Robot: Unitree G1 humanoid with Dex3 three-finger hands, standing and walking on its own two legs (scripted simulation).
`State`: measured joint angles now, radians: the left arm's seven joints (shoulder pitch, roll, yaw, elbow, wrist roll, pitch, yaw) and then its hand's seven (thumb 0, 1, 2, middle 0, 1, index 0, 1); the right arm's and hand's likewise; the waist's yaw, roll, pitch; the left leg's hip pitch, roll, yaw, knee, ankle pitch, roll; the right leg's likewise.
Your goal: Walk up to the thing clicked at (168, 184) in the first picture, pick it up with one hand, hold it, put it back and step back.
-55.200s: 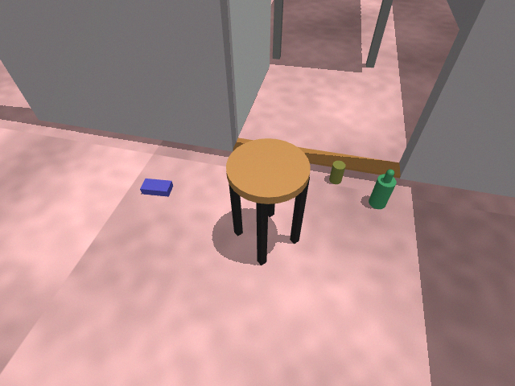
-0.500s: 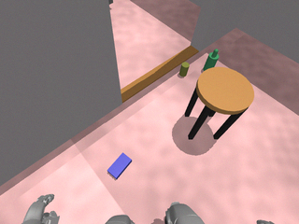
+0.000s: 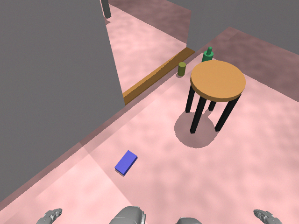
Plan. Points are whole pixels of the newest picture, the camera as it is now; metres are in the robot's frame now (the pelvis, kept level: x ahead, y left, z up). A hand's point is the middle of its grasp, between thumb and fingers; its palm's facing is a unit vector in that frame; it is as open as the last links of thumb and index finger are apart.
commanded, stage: step back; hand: left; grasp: from above
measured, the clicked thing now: (126, 162) +0.52 +0.21 -0.75
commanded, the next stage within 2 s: none
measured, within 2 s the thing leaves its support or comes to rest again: neither
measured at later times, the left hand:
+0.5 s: hand out of the picture -0.05 +0.29 -0.16, palm faces +0.01 -0.93 -0.35, open 7.4 cm
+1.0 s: hand out of the picture -0.17 +0.26 -0.14, palm faces +0.05 -0.92 -0.40, open 7.4 cm
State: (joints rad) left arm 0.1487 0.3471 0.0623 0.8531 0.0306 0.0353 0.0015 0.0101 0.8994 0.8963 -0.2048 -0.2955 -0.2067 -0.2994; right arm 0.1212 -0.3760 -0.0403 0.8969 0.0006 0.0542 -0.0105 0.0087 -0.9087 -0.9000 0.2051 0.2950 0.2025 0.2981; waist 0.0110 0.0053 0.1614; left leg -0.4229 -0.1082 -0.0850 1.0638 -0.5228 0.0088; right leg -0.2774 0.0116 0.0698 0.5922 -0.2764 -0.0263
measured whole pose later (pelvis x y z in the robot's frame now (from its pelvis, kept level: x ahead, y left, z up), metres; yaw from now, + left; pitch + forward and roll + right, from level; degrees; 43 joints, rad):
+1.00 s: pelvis -0.31 -0.02 -0.02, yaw +5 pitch -2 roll +1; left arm 0.07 0.39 0.08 0.73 0.04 0.06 0.01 0.01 0.90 0.90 -0.20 -0.30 -0.21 -0.30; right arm 0.26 -0.37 -0.05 0.90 -0.03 0.03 -0.02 0.01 -0.91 -0.90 0.20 0.29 0.20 0.30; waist -0.01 -0.05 0.19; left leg -0.22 -0.06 -0.02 0.64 -0.38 0.01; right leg -0.44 -0.07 -0.03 0.68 -0.20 0.00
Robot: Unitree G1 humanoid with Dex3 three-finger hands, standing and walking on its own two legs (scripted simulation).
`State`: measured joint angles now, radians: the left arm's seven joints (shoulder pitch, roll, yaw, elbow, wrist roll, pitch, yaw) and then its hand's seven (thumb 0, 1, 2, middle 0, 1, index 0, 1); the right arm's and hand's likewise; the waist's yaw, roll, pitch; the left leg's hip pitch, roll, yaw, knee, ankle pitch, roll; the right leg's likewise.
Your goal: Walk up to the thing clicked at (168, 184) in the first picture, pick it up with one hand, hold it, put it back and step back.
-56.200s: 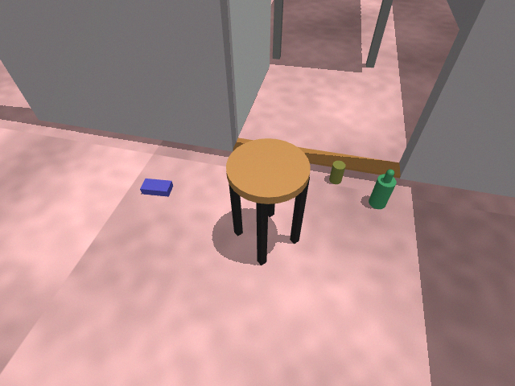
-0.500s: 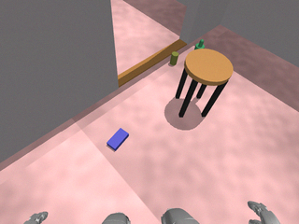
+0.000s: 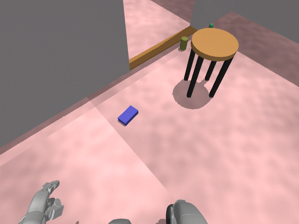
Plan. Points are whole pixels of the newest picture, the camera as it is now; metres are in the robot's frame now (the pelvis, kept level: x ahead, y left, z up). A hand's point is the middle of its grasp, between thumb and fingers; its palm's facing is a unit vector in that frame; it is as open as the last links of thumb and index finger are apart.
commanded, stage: step back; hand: left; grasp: from above
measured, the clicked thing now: (128, 115) +0.85 +0.15 -0.73
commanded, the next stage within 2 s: stand in 1.58 s
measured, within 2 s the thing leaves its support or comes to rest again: neither
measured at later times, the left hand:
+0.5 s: hand out of the picture -0.09 +0.22 -0.13, palm faces -0.06 -0.92 -0.39, open 7.4 cm
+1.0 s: hand out of the picture -0.15 +0.22 -0.13, palm faces +0.00 -0.93 -0.37, open 7.4 cm
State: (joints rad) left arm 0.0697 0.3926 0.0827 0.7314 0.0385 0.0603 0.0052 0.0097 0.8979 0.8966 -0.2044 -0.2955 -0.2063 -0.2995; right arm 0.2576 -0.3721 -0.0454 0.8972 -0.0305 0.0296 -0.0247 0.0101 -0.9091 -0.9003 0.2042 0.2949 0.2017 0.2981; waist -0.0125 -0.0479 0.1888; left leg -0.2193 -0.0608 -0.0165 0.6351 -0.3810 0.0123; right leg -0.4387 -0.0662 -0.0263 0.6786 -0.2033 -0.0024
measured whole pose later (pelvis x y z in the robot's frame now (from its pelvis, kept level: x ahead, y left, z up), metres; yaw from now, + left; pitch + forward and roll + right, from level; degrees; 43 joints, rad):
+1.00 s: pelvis -0.21 -0.05 +0.01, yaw +0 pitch -3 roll -1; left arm 0.24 0.38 0.07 0.99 0.04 -0.01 -0.03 0.01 0.90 0.90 -0.20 -0.30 -0.20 -0.30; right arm 0.24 -0.37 -0.05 0.95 -0.04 0.00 0.01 0.01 -0.90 -0.90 0.21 0.30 0.21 0.30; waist 0.00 0.02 0.05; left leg -0.22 0.02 -0.03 0.63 -0.36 0.01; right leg -0.25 0.01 -0.02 0.56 -0.25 -0.01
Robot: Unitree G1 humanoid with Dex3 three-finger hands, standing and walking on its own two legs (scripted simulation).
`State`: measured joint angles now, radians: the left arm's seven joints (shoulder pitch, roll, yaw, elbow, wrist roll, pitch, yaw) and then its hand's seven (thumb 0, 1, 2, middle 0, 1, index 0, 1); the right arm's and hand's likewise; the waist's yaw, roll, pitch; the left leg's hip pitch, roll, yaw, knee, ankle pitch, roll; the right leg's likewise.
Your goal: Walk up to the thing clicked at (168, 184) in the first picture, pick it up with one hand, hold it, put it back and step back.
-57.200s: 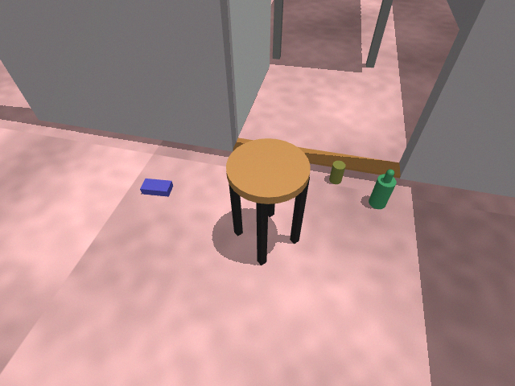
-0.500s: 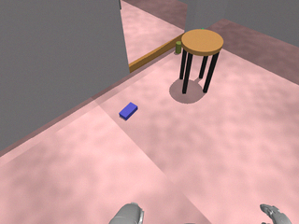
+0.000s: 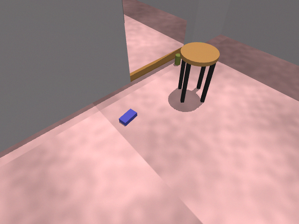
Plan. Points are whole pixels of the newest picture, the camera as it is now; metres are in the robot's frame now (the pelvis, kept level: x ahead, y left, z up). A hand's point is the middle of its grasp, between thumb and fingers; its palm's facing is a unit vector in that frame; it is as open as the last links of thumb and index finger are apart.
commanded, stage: step back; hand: left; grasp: from above
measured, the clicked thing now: (128, 117) +1.06 +0.21 -0.74
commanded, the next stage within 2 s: stand in 0.58 s
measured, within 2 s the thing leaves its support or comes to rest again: neither
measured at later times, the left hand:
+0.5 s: hand out of the picture +0.14 +0.28 -0.15, palm faces +0.02 -0.94 -0.35, open 7.4 cm
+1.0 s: hand out of the picture +0.12 +0.26 -0.14, palm faces -0.03 -0.94 -0.33, open 7.4 cm
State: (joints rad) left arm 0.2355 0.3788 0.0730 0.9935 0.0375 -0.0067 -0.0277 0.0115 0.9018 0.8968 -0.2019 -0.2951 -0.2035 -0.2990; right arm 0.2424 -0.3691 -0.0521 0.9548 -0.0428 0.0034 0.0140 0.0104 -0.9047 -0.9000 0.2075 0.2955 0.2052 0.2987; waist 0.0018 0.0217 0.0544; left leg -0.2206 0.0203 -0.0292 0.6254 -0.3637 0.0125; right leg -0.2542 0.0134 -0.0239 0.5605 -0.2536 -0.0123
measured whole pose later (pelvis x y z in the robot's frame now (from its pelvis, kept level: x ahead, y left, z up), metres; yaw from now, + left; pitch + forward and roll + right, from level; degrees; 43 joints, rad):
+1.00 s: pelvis +0.04 +0.01 +0.02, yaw +0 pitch -3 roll +0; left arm 0.10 0.34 0.00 1.13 0.01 -0.02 -0.01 0.01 0.90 0.90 -0.20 -0.30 -0.20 -0.30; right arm 0.08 -0.34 -0.01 1.14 -0.01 0.00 0.02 0.01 -0.91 -0.90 0.20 0.29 0.20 0.30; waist -0.01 0.00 0.06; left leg -0.15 0.02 0.01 0.33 -0.13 -0.01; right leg -0.08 -0.02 -0.01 0.33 -0.19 0.02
